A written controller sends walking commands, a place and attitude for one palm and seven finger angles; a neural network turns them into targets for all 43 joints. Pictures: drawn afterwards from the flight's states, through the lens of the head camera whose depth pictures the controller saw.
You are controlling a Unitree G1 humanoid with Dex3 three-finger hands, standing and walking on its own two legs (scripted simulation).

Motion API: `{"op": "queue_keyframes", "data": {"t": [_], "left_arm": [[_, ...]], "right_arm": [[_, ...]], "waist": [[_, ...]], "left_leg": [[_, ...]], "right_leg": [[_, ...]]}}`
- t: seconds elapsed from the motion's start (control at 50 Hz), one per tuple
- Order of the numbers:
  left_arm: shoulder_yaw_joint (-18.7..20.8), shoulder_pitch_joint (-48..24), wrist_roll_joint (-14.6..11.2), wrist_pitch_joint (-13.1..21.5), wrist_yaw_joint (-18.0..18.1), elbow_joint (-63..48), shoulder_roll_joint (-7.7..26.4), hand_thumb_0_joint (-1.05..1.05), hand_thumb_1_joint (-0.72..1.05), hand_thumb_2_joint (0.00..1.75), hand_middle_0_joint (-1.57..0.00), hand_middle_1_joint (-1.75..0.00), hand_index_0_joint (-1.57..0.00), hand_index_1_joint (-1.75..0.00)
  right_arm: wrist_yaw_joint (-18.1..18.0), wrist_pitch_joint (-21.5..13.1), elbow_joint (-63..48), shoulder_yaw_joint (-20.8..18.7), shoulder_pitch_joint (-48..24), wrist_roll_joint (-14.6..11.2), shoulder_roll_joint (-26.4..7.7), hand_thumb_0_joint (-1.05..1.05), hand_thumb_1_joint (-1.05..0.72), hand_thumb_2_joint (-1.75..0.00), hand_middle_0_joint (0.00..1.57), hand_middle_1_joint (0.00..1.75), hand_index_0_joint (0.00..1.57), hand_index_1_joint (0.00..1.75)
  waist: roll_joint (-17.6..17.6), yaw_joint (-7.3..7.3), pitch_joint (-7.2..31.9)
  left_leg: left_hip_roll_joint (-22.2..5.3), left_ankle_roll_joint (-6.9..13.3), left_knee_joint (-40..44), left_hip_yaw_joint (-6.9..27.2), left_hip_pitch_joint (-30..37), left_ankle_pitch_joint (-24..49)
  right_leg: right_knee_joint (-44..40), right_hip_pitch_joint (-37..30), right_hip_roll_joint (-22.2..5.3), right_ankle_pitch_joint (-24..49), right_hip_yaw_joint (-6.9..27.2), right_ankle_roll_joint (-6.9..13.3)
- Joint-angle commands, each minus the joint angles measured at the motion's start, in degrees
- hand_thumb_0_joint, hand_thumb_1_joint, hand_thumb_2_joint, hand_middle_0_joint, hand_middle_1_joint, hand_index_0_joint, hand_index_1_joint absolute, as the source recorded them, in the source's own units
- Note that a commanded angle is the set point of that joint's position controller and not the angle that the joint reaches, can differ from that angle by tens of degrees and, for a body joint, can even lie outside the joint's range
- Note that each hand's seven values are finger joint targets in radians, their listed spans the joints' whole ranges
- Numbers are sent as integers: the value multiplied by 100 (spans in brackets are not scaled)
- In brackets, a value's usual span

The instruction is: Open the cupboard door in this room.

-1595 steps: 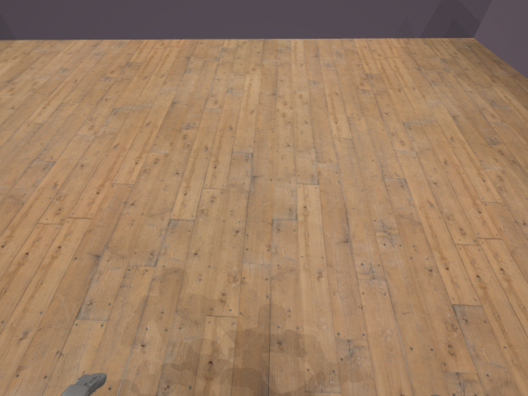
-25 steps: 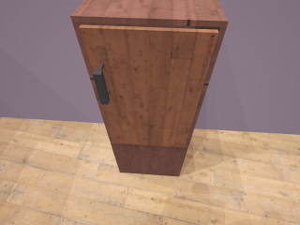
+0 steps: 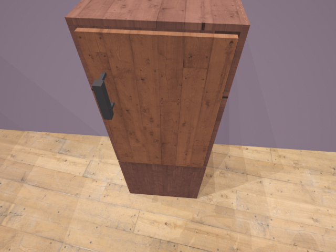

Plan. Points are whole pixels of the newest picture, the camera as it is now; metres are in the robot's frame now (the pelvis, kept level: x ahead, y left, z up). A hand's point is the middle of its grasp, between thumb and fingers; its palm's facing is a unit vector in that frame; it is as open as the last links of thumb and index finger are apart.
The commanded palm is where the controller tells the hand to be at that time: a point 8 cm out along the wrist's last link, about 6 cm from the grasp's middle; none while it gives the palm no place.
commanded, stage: shuffle to correct the standing spot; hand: left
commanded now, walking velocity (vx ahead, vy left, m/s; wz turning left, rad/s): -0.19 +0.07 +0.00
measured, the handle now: (105, 96) +0.49 +0.21 +0.09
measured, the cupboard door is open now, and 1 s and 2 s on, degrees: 0 0 0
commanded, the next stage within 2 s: come to a stop and stand still in 0.10 s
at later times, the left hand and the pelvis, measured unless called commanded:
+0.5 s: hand out of the picture -0.03 +0.21 -0.17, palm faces +0.03 -0.98 -0.20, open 7.4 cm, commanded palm none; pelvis -0.06 +0.02 +0.00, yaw +1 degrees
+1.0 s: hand out of the picture -0.06 +0.12 -0.18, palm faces +0.04 -0.99 -0.13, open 7.3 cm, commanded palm none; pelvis -0.04 -0.02 +0.00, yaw +0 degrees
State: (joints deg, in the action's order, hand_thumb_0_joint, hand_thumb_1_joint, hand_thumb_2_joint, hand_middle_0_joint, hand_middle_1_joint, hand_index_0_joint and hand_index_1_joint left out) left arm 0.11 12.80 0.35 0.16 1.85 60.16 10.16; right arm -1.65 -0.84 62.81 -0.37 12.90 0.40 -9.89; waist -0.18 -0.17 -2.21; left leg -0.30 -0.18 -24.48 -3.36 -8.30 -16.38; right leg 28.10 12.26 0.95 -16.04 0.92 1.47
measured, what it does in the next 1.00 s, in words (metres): steps on the spot: right foot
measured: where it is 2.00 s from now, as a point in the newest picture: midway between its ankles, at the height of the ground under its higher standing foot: outside the picture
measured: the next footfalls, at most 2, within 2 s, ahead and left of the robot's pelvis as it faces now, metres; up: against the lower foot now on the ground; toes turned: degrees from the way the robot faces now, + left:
right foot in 0.62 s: -0.08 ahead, -0.09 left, +0.00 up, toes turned -2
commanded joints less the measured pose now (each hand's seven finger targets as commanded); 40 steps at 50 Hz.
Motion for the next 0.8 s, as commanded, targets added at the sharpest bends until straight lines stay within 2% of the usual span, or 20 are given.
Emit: {"op": "queue_keyframes", "data": {"t": [0.0, 0.08, 0.14, 0.18, 0.22, 0.24, 0.26, 0.28, 0.3, 0.34, 0.38, 0.48, 0.5, 0.54, 0.58, 0.6, 0.62, 0.66, 0.72, 0.78], "left_arm": [[248, 339, 38, 45, 115, -337, 914, 0, 90, 90, -20, -30, -20, -30], [329, 301, 56, -38, 108, -474, 1062, 0, 90, 90, -20, -30, -20, -30], [390, 146, 74, -91, 103, -589, 1182, 0, 90, 90, -20, -30, -20, -30], [416, 0, 110, -127, 114, -684, 1195, 0, 90, 90, -20, -30, -20, -30], [397, -216, 109, -142, 84, -771, 1151, 0, 90, 90, -20, -30, -20, -30], [360, -255, 81, -157, 62, -802, 1004, 0, 90, 90, -20, -30, -20, -30], [305, -224, 59, -179, 32, -865, 757, 0, 90, 90, -20, -30, -20, -30], [263, -196, 37, -186, 18, -892, 530, 0, 90, 90, -20, -30, -20, -30], [261, -108, 63, -201, 32, -795, 559, 0, 90, 90, -20, -30, -20, -30], [269, 216, 122, -205, -44, -613, 566, 0, 90, 90, -20, -30, -20, -30], [202, 425, 162, -173, -110, -469, 359, 0, 90, 90, -20, -30, -20, -30], [118, 108, 117, -35, -155, -509, 204, 0, 90, 90, -20, -30, -20, -30], [115, 139, 94, -14, -151, -493, 161, 0, 90, 90, -20, -30, -20, -30], [122, 560, 67, 22, -129, -296, 129, 0, 90, 90, -20, -30, -20, -30], [151, 902, 73, 85, -48, -114, 412, 0, 90, 90, -20, -30, -20, -30], [171, 1026, 66, 110, -26, -39, 640, 0, 90, 90, -20, -30, -20, -30], [158, 986, 54, 118, -27, -27, 745, 0, 90, 90, -20, -30, -20, -30], [120, 704, 33, 180, -20, -19, 551, 0, 90, 90, -20, -30, -20, -30], [55, 794, 18, 172, -11, 67, 338, 0, 90, 90, -20, -30, -20, -30], [60, 960, 22, 142, 11, 159, 294, 0, 90, 90, -20, -30, -20, -30]], "right_arm": [[-83, 56, -369, -197, 336, 36, -661, 0, -90, -90, 20, 30, 20, 30], [-66, 167, -542, -253, 288, 41, -606, 0, -90, -90, 20, 30, 20, 30], [-36, 248, -651, -284, 250, 40, -523, 0, -90, -90, 20, 30, 20, 30], [-13, 270, -690, -313, 264, 44, -493, 0, -90, -90, 20, 30, 20, 30], [24, 217, -614, -289, 563, 29, -386, 0, -90, -90, 20, 30, 20, 30], [34, 150, -552, -267, 726, 40, -417, 0, -90, -90, 20, 30, 20, 30], [30, 83, -575, -284, 725, 80, -610, 0, -90, -90, 20, 30, 20, 30], [11, 45, -657, -305, 606, 115, -812, 0, -90, -90, 20, 30, 20, 30], [28, 27, -729, -277, 236, 104, -867, 0, -90, -90, 20, 30, 20, 30], [9, -13, -825, -250, -126, 114, -910, 0, -90, -90, 20, 30, 20, 30], [-5, -22, -741, -227, 34, 135, -822, 0, -90, -90, 20, 30, 20, 30], [-19, -38, -446, -254, 773, 174, -806, 0, -90, -90, 20, 30, 20, 30], [-21, -41, -390, -254, 886, 171, -814, 0, -90, -90, 20, 30, 20, 30], [-32, -31, -328, -259, 869, 124, -807, 0, -90, -90, 20, 30, 20, 30], [-6, -71, -340, -167, 669, 31, -470, 0, -90, -90, 20, 30, 20, 30], [8, -86, -420, -91, 497, 13, -299, 0, -90, -90, 20, 30, 20, 30], [41, -88, -445, -62, 413, 33, -217, 0, -90, -90, 20, 30, 20, 30], [37, -48, -265, -61, 442, 71, -221, 0, -90, -90, 20, 30, 20, 30], [-18, -87, 18, -14, 736, 38, -178, 0, -90, -90, 20, 30, 20, 30], [-59, -96, 136, -14, 744, 12, -205, 0, -90, -90, 20, 30, 20, 30]], "waist": [[-113, 42, 523], [-368, 42, 496], [-930, 56, 264], [-926, 42, 148], [-843, -152, 203], [-441, -196, 191], [426, -157, 130], [1329, -116, 21], [1384, -12, -6], [883, 186, -47], [556, 165, -38], [634, -241, -96], [626, -258, -28], [418, -71, 229], [-324, 68, 263], [-855, 106, 154], [-887, 70, 66], [-1081, -14, -166], [-348, -72, -336], [91, 9, -364]], "left_leg": [[-568, 61, -320, 282, -8, 2406], [-362, -8, -817, 160, -311, 1561], [-93, -87, -1324, 130, -727, -346], [-104, -79, -1423, 218, -740, -844], [-136, -29, -570, 217, -219, -274], [-249, 49, -20, 359, 104, 53], [-753, 287, 546, 1062, 21, -48], [-1429, 616, 1293, 1802, -629, -655], [-1613, 836, 1720, 2146, -1305, -1400], [-1509, 918, 1807, 1999, -1650, -1792], [-1442, 945, 1648, 1822, -1169, -1661], [-1420, 942, 1322, 1628, 24, -523], [-1400, 924, 1175, 1577, 127, -63], [-1214, 738, 697, 1292, -32, 461], [-668, 323, -31, 552, -1008, 570], [-314, 145, -358, 84, -1284, -89], [-179, 63, -487, -37, -1267, -361], [-278, 24, -516, 17, -892, -68], [-476, 102, -114, 183, -269, 1224], [-584, 138, -106, 227, -213, 1513]], "right_leg": [[125, -382, -952, 3589, 779, 247], [-39, -235, -1281, 3418, 1105, 492], [-510, 8, -1758, 2949, 1629, 907], [-640, 301, -1920, 2646, 1687, 1056], [-497, 736, -1564, 1489, 1344, 734], [-276, 1064, -1129, 490, 1021, 468], [189, 1325, -510, -524, 517, 168], [909, 1087, -121, -983, -59, -72], [1504, 663, -129, -1068, 59, -64], [2141, 404, -184, -830, 143, -20], [2250, 792, -141, -895, -33, -19], [1021, 1131, -183, -1331, -291, -40], [659, 983, -170, -1291, -303, -39], [-444, 166, -138, -445, -326, -22], [-1068, -946, -702, 383, 481, 121], [-1250, -915, -1258, 800, 951, 308], [-1255, -687, -1535, 1035, 1085, 524], [-1192, -171, -1234, 1028, 903, 603], [-804, 104, -783, 1627, 399, 327], [-796, -19, -647, 1610, 329, 180]]}}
